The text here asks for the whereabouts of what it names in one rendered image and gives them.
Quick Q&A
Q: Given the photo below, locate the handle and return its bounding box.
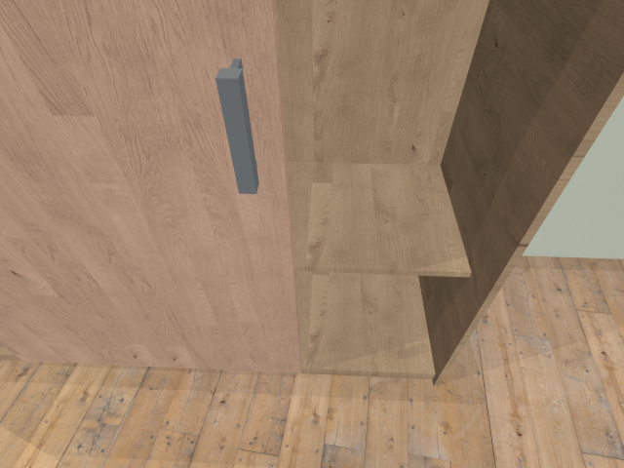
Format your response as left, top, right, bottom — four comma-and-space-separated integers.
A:
215, 58, 259, 194

